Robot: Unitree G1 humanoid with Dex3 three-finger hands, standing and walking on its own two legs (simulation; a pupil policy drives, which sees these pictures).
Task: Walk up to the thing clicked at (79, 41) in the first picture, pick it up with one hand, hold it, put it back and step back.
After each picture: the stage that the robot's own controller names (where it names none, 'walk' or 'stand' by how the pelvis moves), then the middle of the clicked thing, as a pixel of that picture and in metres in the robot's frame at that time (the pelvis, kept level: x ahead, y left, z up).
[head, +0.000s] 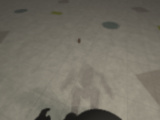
stand; (79, 40) +1.77 +0.28 -0.72
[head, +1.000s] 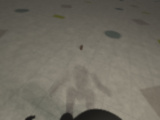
walk; (81, 47) +1.63 +0.10 -0.70
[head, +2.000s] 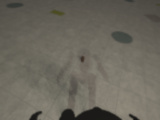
walk; (82, 59) +1.07 +0.06 -0.71
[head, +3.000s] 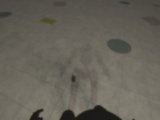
walk; (73, 79) +0.65 +0.19 -0.71
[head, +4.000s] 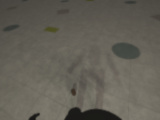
walk; (73, 92) +0.47 +0.25 -0.70
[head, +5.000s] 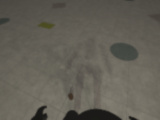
stand; (70, 96) +0.36 +0.22 -0.71
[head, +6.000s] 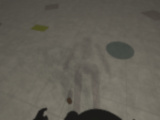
walk; (69, 101) +0.30 +0.24 -0.70
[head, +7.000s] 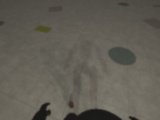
stand; (71, 105) +0.29 +0.18 -0.72
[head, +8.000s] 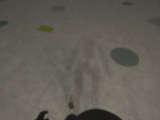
stand; (71, 106) +0.27 +0.19 -0.73
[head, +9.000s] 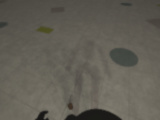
stand; (70, 106) +0.27 +0.21 -0.73
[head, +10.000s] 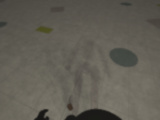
stand; (70, 107) +0.26 +0.21 -0.73
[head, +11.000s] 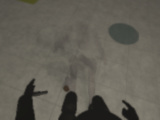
go down; (66, 88) +0.30 +0.21 -0.59
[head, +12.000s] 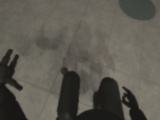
go down; (64, 71) +0.35 +0.23 -0.32
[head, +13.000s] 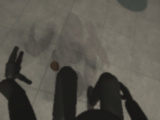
close in; (55, 66) +0.34 +0.25 -0.26
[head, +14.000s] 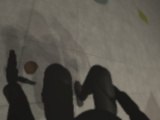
close; (30, 68) +0.32 +0.27 -0.21
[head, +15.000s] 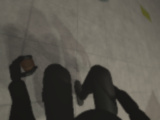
close; (28, 66) +0.33 +0.29 -0.20
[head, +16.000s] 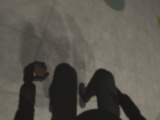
lift; (40, 71) +0.26 +0.27 -0.18
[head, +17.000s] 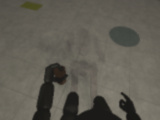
lift; (60, 75) +0.31 +0.19 +0.01
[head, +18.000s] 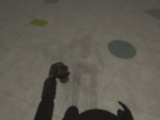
hold; (63, 74) +0.33 +0.18 +0.01
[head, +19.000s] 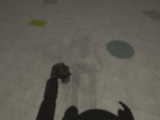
hold; (65, 74) +0.33 +0.17 +0.00
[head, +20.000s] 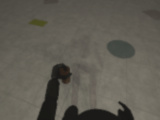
hold; (65, 74) +0.33 +0.17 -0.01
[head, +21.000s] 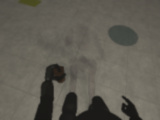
crouch; (59, 74) +0.32 +0.20 -0.06
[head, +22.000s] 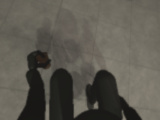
lower; (44, 61) +0.37 +0.28 -0.15
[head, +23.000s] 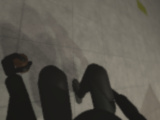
lower; (22, 64) +0.35 +0.30 -0.21
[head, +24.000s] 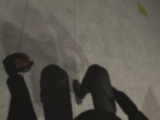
lower; (23, 63) +0.35 +0.30 -0.21
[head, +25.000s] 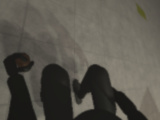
lower; (24, 63) +0.34 +0.30 -0.21
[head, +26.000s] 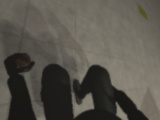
lower; (24, 63) +0.34 +0.30 -0.21
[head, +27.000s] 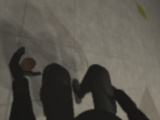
open; (27, 65) +0.32 +0.28 -0.22
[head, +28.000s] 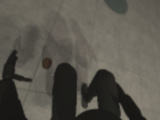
stand; (46, 64) +0.34 +0.27 -0.25
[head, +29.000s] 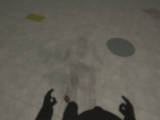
stand; (67, 99) +0.29 +0.20 -0.63
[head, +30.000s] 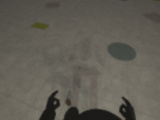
stand; (68, 102) +0.29 +0.22 -0.66
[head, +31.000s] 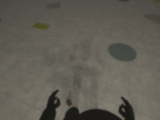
stand; (69, 102) +0.29 +0.21 -0.67
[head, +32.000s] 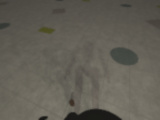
stand; (71, 103) +0.32 +0.20 -0.72
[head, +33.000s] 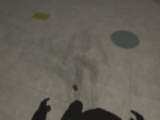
walk; (75, 88) +0.39 +0.19 -0.71
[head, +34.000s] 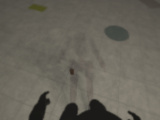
walk; (71, 71) +0.63 +0.20 -0.70
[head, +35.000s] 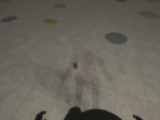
stand; (75, 66) +0.93 +0.28 -0.70
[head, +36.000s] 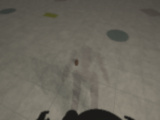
stand; (76, 62) +0.95 +0.22 -0.72
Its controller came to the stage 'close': yes
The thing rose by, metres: 0.70
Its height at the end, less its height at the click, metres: +0.00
